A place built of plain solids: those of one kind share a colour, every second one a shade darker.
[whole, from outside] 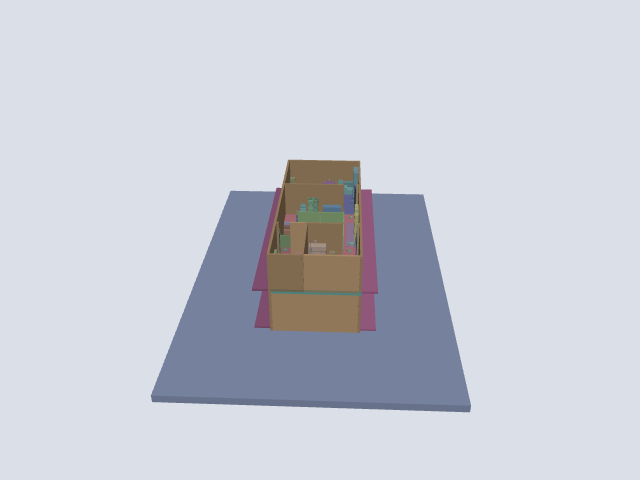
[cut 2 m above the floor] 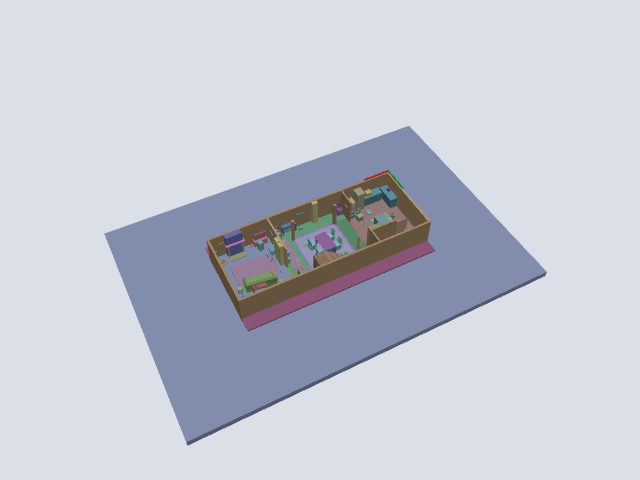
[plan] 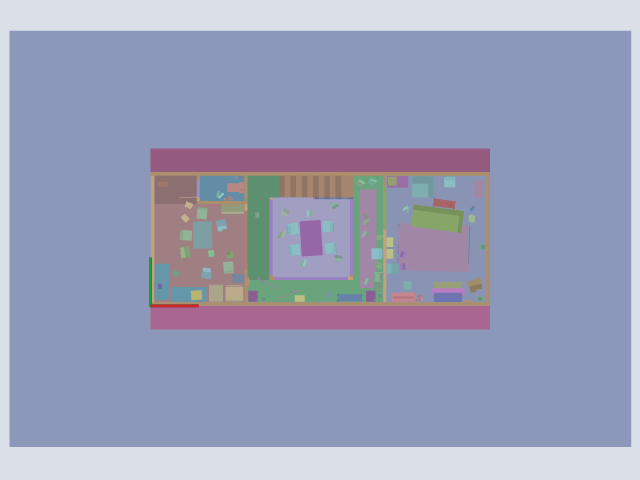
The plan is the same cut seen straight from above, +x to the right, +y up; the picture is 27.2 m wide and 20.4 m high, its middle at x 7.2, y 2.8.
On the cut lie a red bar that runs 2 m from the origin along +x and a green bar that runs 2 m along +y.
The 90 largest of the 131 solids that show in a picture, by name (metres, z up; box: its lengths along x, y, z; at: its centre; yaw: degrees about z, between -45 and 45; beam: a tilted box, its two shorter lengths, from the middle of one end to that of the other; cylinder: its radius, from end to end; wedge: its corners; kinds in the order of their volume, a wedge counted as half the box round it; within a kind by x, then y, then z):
{
 "under_1": {"box": [26.43, 17.69, 0.5], "at": [7.21, 2.85, -0.6]},
 "wall_1": {"box": [0.16, 3.34, 2.47], "at": [0.08, 1.83, 4.11]},
 "wall_2": {"box": [0.16, 5.37, 2.88], "at": [0.08, 2.85, 1.14]},
 "wall_3": {"box": [0.16, 1.9, 2.47], "at": [0.08, 4.58, 4.11]},
 "wall_4": {"box": [0.13, 0.15, 2.88], "at": [2.02, 4.54, 1.14]},
 "wall_5": {"box": [4.12, 0.13, 2.47], "at": [2.06, 3.56, 4.11]},
 "wall_6": {"box": [2.16, 0.13, 2.88], "at": [3.04, 4.39, 1.14]},
 "wall_7": {"box": [0.13, 0.15, 2.47], "at": [4.05, 0.23, 4.11]},
 "wall_8": {"box": [0.13, 1.4, 2.88], "at": [4.05, 0.86, 1.14]},
 "wall_9": {"box": [0.13, 2.28, 2.47], "at": [4.05, 2.36, 4.11]},
 "wall_10": {"box": [0.13, 1.01, 2.47], "at": [4.05, 4.13, 4.11]},
 "wall_11": {"box": [0.13, 0.29, 2.88], "at": [4.05, 4.18, 1.14]},
 "wall_12": {"box": [0.13, 1.07, 2.88], "at": [4.05, 5.0, 1.14]},
 "wall_13": {"box": [0.13, 0.15, 2.47], "at": [4.05, 5.46, 4.11]},
 "wall_14": {"box": [0.22, 0.13, 2.88], "at": [5.17, 1.17, 1.14]},
 "wall_15": {"box": [14.43, 0.16, 5.65], "at": [7.21, 0.08, 2.53]},
 "wall_16": {"box": [14.43, 0.16, 5.65], "at": [7.21, 5.61, 2.53]},
 "wall_17": {"box": [0.13, 0.15, 2.47], "at": [9.96, 0.23, 4.11]},
 "wall_18": {"box": [0.13, 3.08, 2.88], "at": [9.96, 1.7, 1.14]},
 "wall_19": {"box": [0.13, 4.31, 2.47], "at": [9.96, 3.38, 4.11]},
 "wall_20": {"box": [0.16, 5.37, 5.65], "at": [14.35, 2.85, 2.53]},
 "stair_1": {"box": [3.14, 0.92, 0.51], "at": [7.03, 5.07, -0.05]},
 "stair_2": {"box": [2.9, 0.92, 0.71], "at": [7.15, 5.07, 0.06]},
 "stair_3": {"box": [2.66, 0.92, 0.92], "at": [7.27, 5.07, 0.16]},
 "stair_4": {"box": [2.42, 0.92, 1.12], "at": [7.39, 5.07, 0.26]},
 "stair_5": {"box": [2.18, 0.92, 1.33], "at": [7.51, 5.07, 0.36]},
 "stair_6": {"box": [1.94, 0.92, 1.53], "at": [7.63, 5.07, 0.47]},
 "stair_7": {"box": [1.7, 0.92, 1.74], "at": [7.75, 5.07, 0.57]},
 "stair_8": {"box": [1.46, 0.92, 1.94], "at": [7.87, 5.07, 0.67]},
 "stair_9": {"box": [1.22, 0.92, 2.15], "at": [7.99, 5.07, 0.77]},
 "stair_10": {"box": [0.98, 0.92, 2.35], "at": [8.11, 5.07, 0.88]},
 "stair_11": {"box": [0.74, 0.92, 2.56], "at": [8.23, 5.07, 0.98]},
 "stair_12": {"box": [0.5, 0.92, 2.77], "at": [8.35, 5.07, 1.08]},
 "floor_front_1": {"box": [4.25, 5.37, 0.5], "at": [12.14, 2.85, -0.25]},
 "floor_kitchen_1": {"box": [1.8, 1.2, 0.5], "at": [1.06, 4.93, -0.25]},
 "floor_kitchen_2": {"box": [3.83, 4.17, 0.5], "at": [2.08, 2.25, -0.25]},
 "upper_floor_next_1": {"box": [14.43, 1.0, 0.12], "at": [7.21, -0.5, -0.06]},
 "upper_floor_next_2": {"box": [14.43, 1.0, 0.16], "at": [7.21, -0.5, 2.8]},
 "upper_floor_next_3": {"box": [14.43, 1.0, 0.12], "at": [7.21, 6.19, -0.06]},
 "upper_floor_next_4": {"box": [14.43, 1.0, 0.16], "at": [7.21, 6.19, 2.8]},
 "floor_middle_1": {"box": [0.94, 3.51, 0.5], "at": [4.59, 2.85, -0.25]},
 "floor_middle_2": {"box": [1.36, 0.92, 0.5], "at": [4.8, 5.07, -0.25]},
 "floor_middle_3": {"box": [5.77, 0.94, 0.5], "at": [7.0, 0.63, -0.25]},
 "floor_middle_4": {"box": [1.29, 4.43, 0.5], "at": [9.25, 3.31, -0.25]},
 "floor_dining_1": {"box": [3.28, 3.38, 0.5], "at": [6.83, 2.92, -0.25]},
 "upper_floor_bedroom_1": {"box": [4.25, 5.37, 0.16], "at": [12.14, 2.85, 2.8]},
 "upper_floor_landing_1": {"box": [0.94, 0.92, 0.16], "at": [4.59, 5.07, 2.8]},
 "upper_floor_landing_2": {"box": [5.77, 1.07, 0.16], "at": [7.0, 0.69, 2.8]},
 "upper_floor_landing_3": {"box": [1.29, 0.92, 0.16], "at": [9.25, 5.07, 2.8]},
 "fixture_breast_front_1": {"box": [1.21, 0.4, 2.63], "at": [12.64, 0.36, 1.26]},
 "fixture_breast_bedroom_1": {"box": [1.21, 0.37, 2.52], "at": [12.64, 0.34, 4.09]},
 "counter_run_1": {"box": [0.61, 0.77, 0.78], "at": [0.47, 1.41, 0.49]},
 "counter_run_2": {"box": [1.48, 0.61, 0.78], "at": [1.64, 0.47, 0.49]},
 "floor_wc_1": {"box": [1.9, 1.07, 0.5], "at": [3.04, 5.0, -0.25]},
 "billy_1": {"box": [0.42, 0.28, 2.02], "at": [6.24, 0.31, 3.89]},
 "billy_2": {"box": [0.42, 0.28, 2.02], "at": [6.34, 0.31, 1.01]},
 "billy_3": {"box": [0.28, 0.42, 2.02], "at": [10.17, 2.21, 1.01]},
 "billy_4": {"box": [0.28, 0.42, 2.02], "at": [10.17, 2.71, 1.01]},
 "rug_1": {"box": [3.4, 0.7, 0.08], "at": [7.0, 0.62, 2.85], "yaw": -0.9},
 "rug_2": {"box": [0.7, 4.2, 0.08], "at": [9.25, 2.85, -0.03], "yaw": -0.1},
 "rug_3": {"box": [2.9, 2.0, 0.08], "at": [12.03, 2.47, -0.03], "yaw": -1.6},
 "sofa_1": {"box": [2.16, 0.93, 0.34], "at": [12.19, 3.7, 0.28], "yaw": -7.5},
 "sofa_2": {"box": [2.16, 0.23, 0.39], "at": [12.24, 4.06, 0.65], "yaw": -7.5},
 "armchair_club_1": {"box": [0.92, 0.9, 0.35], "at": [11.57, 5.05, 0.24]},
 "armchair_club_2": {"box": [0.92, 0.33, 0.38], "at": [11.57, 5.35, 0.61]},
 "armchair_club_3": {"box": [0.9, 0.92, 0.35], "at": [13.79, 0.76, 3.12]},
 "armchair_club_4": {"box": [0.33, 0.92, 0.38], "at": [14.09, 0.76, 3.49]},
 "fridge_flat_1": {"box": [0.6, 0.73, 1.66], "at": [2.78, 0.54, 0.83]},
 "china_cabinet_1": {"box": [0.95, 0.4, 0.83], "at": [3.49, 4.12, 0.41]},
 "china_cabinet_2": {"box": [0.95, 0.33, 1.07], "at": [3.49, 4.16, 1.36]},
 "floor_gap_dining_1": {"box": [0.13, 3.21, 0.5], "at": [5.12, 2.92, -0.25]},
 "floor_gap_dining_2": {"box": [3.11, 0.13, 0.5], "at": [6.83, 1.17, -0.25]},
 "floor_gap_dining_3": {"box": [0.13, 3.21, 0.5], "at": [8.54, 2.92, -0.25]},
 "chest_drawers_1": {"box": [0.5, 1.14, 1.0], "at": [3.73, 2.85, 3.38]},
 "range_flat_1": {"box": [0.76, 0.65, 0.94], "at": [3.56, 0.49, 0.47]},
 "sideboard_1": {"box": [0.45, 1.35, 0.71], "at": [9.65, 2.06, 3.38]},
 "stair_guard_1": {"box": [0.08, 0.92, 0.94], "at": [5.02, 5.07, 3.35]},
 "stair_guard_2": {"box": [0.08, 3.38, 0.94], "at": [8.51, 2.92, 3.35]},
 "wall_band_1": {"box": [0.16, 5.37, 0.31], "at": [0.08, 2.85, 2.72]},
 "tv_board_1": {"box": [1.0, 0.4, 0.48], "at": [10.74, 0.37, 0.24]},
 "floor_gap_middle_kitchen_1": {"box": [0.13, 2.48, 0.5], "at": [4.05, 2.8, -0.25]},
 "wall_foot_1": {"box": [0.16, 3.34, 0.17], "at": [0.08, 1.83, 2.8]},
 "wall_foot_2": {"box": [0.16, 1.9, 0.17], "at": [0.08, 4.58, 2.8]},
 "floor_gap_front_middle_1": {"box": [0.13, 1.83, 0.5], "at": [9.96, 4.16, -0.25]},
 "bar_stool_1": {"box": [0.35, 0.35, 0.74], "at": [10.93, 0.88, 0.37], "yaw": 8.3},
 "small_desk_1": {"box": [0.9, 0.5, 0.13], "at": [10.5, 5.27, 0.68]},
 "recycling_tote_1": {"box": [0.5, 0.37, 0.29], "at": [3.73, 1.17, 0.14]},
 "leaf_wc_door_1": {"box": [0.74, 0.035, 2.04], "at": [1.59, 4.61, 1.02], "yaw": 3.0},
 "fixture_hearth_front_1": {"box": [1.21, 0.45, 0.1], "at": [12.64, 0.79, 0.0]},
 "microwave_1": {"box": [0.47, 0.4, 0.28], "at": [1.95, 0.45, 1.05], "yaw": 3.4}
}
